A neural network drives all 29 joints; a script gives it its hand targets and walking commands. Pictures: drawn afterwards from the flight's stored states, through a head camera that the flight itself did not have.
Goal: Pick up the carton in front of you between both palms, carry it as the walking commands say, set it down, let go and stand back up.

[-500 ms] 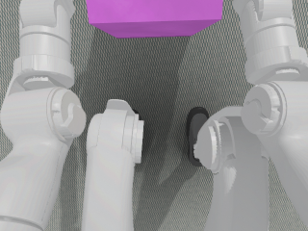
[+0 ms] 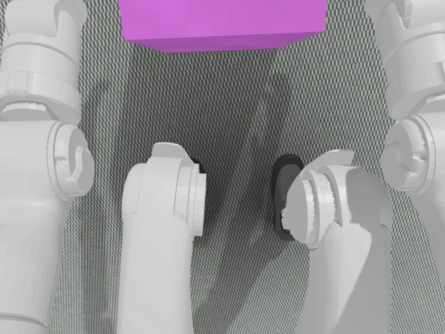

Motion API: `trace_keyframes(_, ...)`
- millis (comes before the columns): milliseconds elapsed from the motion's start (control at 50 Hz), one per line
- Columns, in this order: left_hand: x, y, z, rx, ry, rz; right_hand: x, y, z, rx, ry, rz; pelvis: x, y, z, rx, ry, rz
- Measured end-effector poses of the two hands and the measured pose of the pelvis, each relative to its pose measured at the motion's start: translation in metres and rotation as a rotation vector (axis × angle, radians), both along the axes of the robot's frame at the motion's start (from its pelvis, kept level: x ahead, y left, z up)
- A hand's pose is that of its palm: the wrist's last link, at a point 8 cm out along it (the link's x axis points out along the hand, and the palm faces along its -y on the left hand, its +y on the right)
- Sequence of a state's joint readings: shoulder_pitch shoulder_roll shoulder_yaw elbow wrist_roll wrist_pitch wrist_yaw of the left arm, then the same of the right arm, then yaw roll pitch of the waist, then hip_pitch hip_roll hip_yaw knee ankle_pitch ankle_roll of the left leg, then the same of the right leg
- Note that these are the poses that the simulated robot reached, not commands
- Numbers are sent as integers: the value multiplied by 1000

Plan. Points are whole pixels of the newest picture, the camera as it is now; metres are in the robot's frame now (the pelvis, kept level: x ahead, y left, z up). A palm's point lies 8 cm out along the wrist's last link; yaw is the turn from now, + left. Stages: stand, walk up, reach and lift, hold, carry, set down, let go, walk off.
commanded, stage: set down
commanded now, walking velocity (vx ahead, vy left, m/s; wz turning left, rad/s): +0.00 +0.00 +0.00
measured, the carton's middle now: out of the picture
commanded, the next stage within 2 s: let go in 1.06 s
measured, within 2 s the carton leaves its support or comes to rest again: neither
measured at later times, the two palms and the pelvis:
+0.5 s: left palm out of the picture +0.55 +0.24 -0.01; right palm out of the picture +0.58 -0.14 -0.01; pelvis +0.00 +0.00 +0.10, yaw +0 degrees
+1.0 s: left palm out of the picture +0.55 +0.25 +0.14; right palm out of the picture +0.58 -0.15 +0.14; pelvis +0.02 +0.00 +0.23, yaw +0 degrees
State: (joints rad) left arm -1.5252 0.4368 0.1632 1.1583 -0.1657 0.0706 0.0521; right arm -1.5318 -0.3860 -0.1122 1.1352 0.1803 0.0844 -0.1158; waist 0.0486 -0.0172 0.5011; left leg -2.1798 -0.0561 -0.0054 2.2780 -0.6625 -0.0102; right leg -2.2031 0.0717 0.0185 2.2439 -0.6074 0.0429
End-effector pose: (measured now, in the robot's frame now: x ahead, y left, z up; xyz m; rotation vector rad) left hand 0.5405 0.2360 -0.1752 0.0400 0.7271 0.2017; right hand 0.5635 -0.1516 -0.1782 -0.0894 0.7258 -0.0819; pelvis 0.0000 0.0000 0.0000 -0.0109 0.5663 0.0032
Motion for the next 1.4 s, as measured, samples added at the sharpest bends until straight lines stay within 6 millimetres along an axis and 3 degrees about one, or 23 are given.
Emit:
trace_keyframes(100,9,2,21,-6,-48,5,11,6,22,16,-51,7,1,1,0,-3,21,1)
trace_keyframes(200,13,-2,58,-8,-100,-2,14,15,59,18,-97,10,-2,2,14,-7,44,5)
trace_keyframes(400,9,-1,139,-12,-88,12,13,12,141,12,-81,-13,-3,2,72,-10,166,7)
trace_keyframes(660,13,6,206,-2,-101,8,16,5,205,3,-100,-9,5,1,133,-3,252,1)
trace_keyframes(1100,9,12,341,-9,-97,-18,11,1,339,4,-94,4,28,0,259,0,259,4)
trace_keyframes(1220,-5,12,360,33,-55,-66,-6,-4,358,-49,-60,24,37,2,288,-1,238,3)
trace_keyframes(1400,-67,16,391,83,30,-137,-74,-23,389,-95,10,38,62,6,333,3,136,0)
